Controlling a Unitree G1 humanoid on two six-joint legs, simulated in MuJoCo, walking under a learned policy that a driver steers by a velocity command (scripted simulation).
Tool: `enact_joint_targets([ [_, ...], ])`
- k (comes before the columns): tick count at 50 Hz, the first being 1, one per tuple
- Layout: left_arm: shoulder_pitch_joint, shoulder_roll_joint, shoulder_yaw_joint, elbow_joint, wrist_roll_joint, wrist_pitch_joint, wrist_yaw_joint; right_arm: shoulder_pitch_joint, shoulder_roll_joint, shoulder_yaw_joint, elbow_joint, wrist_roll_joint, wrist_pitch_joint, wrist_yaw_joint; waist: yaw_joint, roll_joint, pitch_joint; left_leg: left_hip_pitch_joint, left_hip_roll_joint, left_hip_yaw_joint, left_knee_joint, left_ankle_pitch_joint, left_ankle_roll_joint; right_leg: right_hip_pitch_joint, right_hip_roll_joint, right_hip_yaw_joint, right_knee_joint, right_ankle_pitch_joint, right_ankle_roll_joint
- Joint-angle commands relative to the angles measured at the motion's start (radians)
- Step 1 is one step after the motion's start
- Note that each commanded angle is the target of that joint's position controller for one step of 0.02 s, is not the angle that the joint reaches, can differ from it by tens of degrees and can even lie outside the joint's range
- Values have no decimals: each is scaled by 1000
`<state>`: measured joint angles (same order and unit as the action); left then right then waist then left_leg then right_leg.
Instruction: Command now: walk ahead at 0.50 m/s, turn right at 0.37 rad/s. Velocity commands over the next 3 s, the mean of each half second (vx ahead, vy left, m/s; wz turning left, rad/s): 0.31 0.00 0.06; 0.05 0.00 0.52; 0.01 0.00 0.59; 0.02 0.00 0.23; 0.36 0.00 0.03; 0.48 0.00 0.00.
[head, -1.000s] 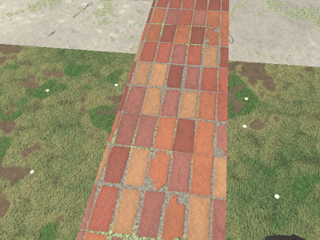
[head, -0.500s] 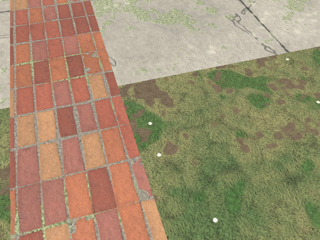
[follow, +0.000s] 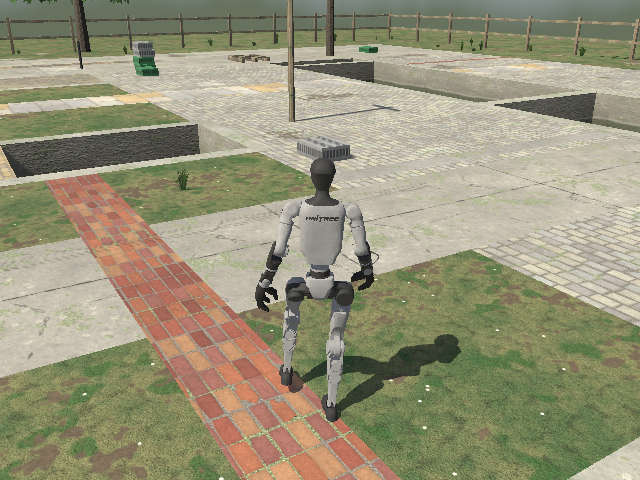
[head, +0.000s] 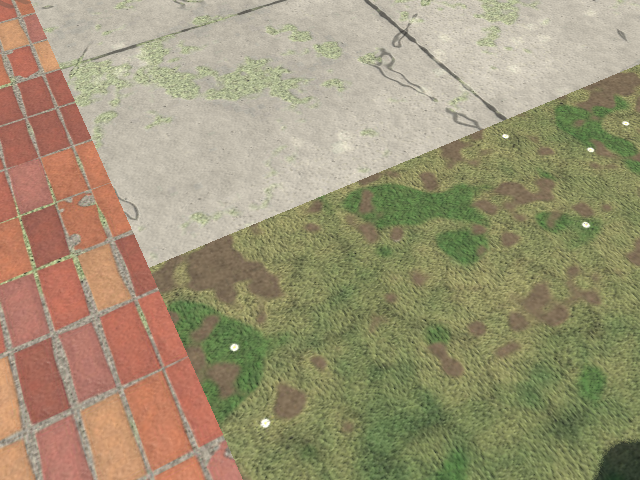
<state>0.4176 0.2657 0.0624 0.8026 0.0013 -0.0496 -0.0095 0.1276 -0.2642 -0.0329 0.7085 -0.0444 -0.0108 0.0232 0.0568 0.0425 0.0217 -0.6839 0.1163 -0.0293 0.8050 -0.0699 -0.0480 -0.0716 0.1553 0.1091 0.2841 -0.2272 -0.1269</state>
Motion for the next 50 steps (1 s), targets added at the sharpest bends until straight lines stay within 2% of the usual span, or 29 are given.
enact_joint_targets([
  [1,68,135,29,-28,3,-21,8,-125,-58,-8,-88,6,-21,7,27,-95,23,-11,-34,35,-101,82,16,37,-272,176,-59,381,-102],
  [3,90,143,27,-16,9,-22,15,-170,-61,-6,-106,11,-29,12,41,-97,34,8,-52,44,-153,74,37,78,-292,185,-39,431,-97],
  [5,80,157,27,-8,14,-23,22,-164,-73,-10,-111,13,-36,13,25,-106,43,68,-72,43,-208,28,68,101,-316,195,-16,490,-80],
  [6,60,165,27,-7,15,-23,25,-124,-81,-14,-101,13,-39,10,1,-113,41,143,-89,49,-241,-10,86,93,-318,187,8,550,-63],
  [7,42,171,27,-2,16,-24,27,-49,-93,-21,-74,12,-43,3,-31,-116,23,239,-124,68,-267,-52,106,97,-302,155,80,729,-41],
  [8,35,172,25,7,15,-25,26,73,-105,-30,-30,7,-53,-9,-83,-99,-37,381,-164,94,-322,-27,128,105,-262,112,229,880,-16],
  [9,33,156,19,10,9,-31,25,206,-127,-37,5,-1,-69,-22,-144,-83,-117,582,-105,47,-350,86,158,24,-216,71,418,805,10],
  [10,53,93,1,-21,5,-38,28,362,-202,-49,21,-13,-77,-34,-178,41,-263,816,141,-215,-300,329,212,-133,-140,6,723,394,39],
  [11,229,64,5,3,-24,-28,27,337,-272,-72,40,5,-63,-25,-79,283,-346,955,338,-606,-367,689,396,-377,30,-52,1014,-328,88],
  [12,164,125,9,20,27,-16,34,263,-178,-55,21,55,-52,-11,-63,75,-270,853,268,-569,-394,667,375,-413,-55,2,1045,-260,84],
  [13,50,113,6,0,32,-15,27,183,-110,-36,15,59,-54,-7,-57,13,-152,749,214,-411,-405,688,352,-444,-92,-12,1012,-196,95],
  [14,-10,102,0,-16,33,-13,24,148,-78,-27,16,51,-54,-4,-54,-22,-103,688,160,-326,-429,708,325,-457,-123,-27,968,-165,101],
  [16,-40,93,-4,-33,40,10,14,148,-92,-29,37,54,-52,-10,-29,20,-72,596,86,-234,-470,727,292,-424,-150,-44,896,-134,121],
  [20,-55,69,-12,-43,33,40,19,175,-142,-46,51,44,-45,-11,-11,20,-114,534,51,-189,-476,766,301,-401,-142,-70,807,-113,158],
  [26,-213,76,-15,-81,26,69,33,221,-158,-61,50,37,-3,-21,-57,48,-90,487,22,-277,-496,331,273,-438,-155,-58,659,-47,171],
  [29,-276,78,-18,-97,20,71,39,234,-167,-71,43,30,16,-25,-81,65,-58,487,19,-347,-489,154,271,-441,-143,-44,583,-72,168],
  [33,-292,79,-24,-111,2,54,50,220,-177,-82,30,20,37,-26,-92,88,-46,503,18,-433,-433,208,269,-373,-108,-37,452,-151,149],
  [35,-241,81,-25,-105,-7,42,56,182,-179,-84,19,25,44,-26,-65,97,-51,493,2,-471,-400,256,239,-272,-94,-34,308,-144,132],
  [36,-195,81,-25,-95,-5,34,61,149,-174,-83,11,34,47,-27,-32,88,-47,458,-28,-469,-371,210,201,-182,-98,-36,160,-65,122],
  [37,-162,111,-17,-88,5,24,69,134,-151,-76,-1,43,47,-29,-23,44,-52,388,-75,-441,-317,66,149,-73,-169,19,33,6,106],
  [38,-192,187,-6,-108,21,23,79,213,-62,-56,-7,46,44,-29,-84,-180,-82,306,-187,-269,-118,-306,90,17,-423,246,-47,86,45],
  [39,-237,248,7,-126,21,36,71,227,-116,-71,-16,38,49,-40,-89,-278,-49,162,-309,-79,52,-574,65,-39,-566,422,-31,340,-85],
  [40,-193,196,2,-118,14,43,64,223,-172,-84,-1,13,53,-41,-79,-183,-65,177,-229,-72,218,-559,52,-50,-569,369,2,448,-138],
  [41,-225,134,-16,-125,8,43,61,210,-173,-89,16,15,57,-34,-93,-127,-42,181,-207,-78,278,-497,44,-75,-503,259,15,467,-121],
  [42,-264,111,-22,-135,12,46,58,215,-162,-88,28,20,66,-28,-108,-121,-21,188,-197,-67,318,-441,29,-93,-434,152,19,463,-84],
  [44,-271,114,-21,-143,21,47,63,210,-149,-83,31,26,80,-9,-102,-191,-37,170,-195,-39,366,-375,4,-57,-368,43,38,527,-57],
  [45,-251,117,-18,-139,23,47,61,191,-146,-80,25,32,84,-2,-90,-192,-45,166,-193,-30,362,-360,-5,-40,-361,17,43,539,-57],
  [47,-210,125,-10,-129,23,46,59,144,-138,-74,8,37,89,5,-64,-190,-54,145,-184,-20,319,-349,-17,10,-377,4,45,514,-70],
  [50,-169,144,2,-114,24,45,56,94,-126,-65,-12,34,97,12,-38,-199,-52,149,-158,-3,225,-363,-17,41,-415,0,41,447,-89],
])
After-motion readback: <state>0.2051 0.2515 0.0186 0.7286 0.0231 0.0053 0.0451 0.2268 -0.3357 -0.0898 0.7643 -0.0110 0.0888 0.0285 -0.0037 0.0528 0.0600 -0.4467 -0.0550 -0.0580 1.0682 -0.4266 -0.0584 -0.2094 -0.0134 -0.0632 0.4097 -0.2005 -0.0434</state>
